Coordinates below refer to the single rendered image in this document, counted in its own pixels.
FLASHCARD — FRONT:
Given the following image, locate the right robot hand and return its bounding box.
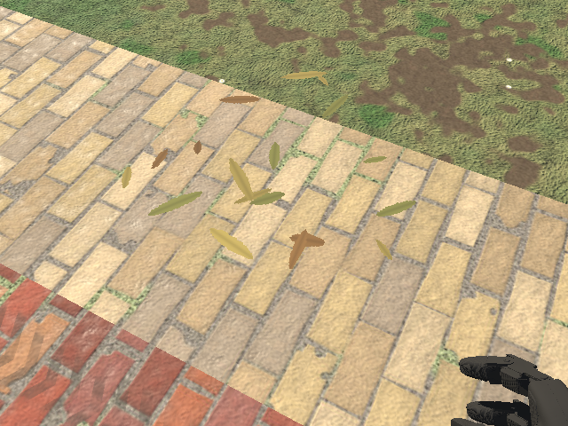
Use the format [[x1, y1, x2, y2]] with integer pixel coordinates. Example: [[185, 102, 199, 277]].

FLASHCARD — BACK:
[[451, 354, 568, 426]]

